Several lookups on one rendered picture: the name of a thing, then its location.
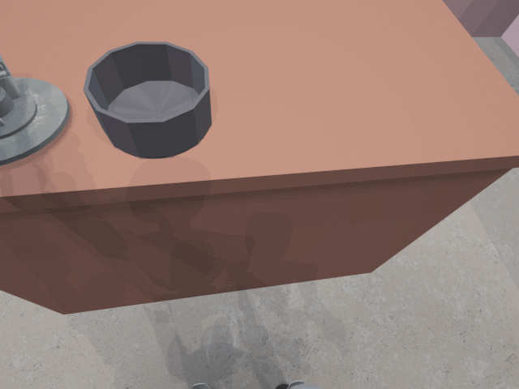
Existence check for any table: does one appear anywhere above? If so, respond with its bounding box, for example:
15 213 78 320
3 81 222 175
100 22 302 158
0 0 519 314

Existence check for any lid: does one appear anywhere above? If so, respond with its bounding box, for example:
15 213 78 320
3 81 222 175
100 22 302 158
0 77 70 165

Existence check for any pot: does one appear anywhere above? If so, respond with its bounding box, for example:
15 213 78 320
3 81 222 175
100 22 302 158
83 41 212 159

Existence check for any robot left hand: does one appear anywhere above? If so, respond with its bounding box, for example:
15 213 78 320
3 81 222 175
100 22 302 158
0 54 20 127

